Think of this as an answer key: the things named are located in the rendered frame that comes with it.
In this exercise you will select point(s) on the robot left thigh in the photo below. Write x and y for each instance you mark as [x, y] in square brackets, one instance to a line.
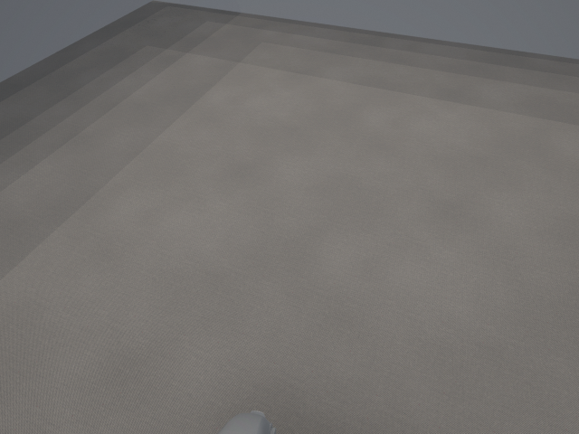
[248, 423]

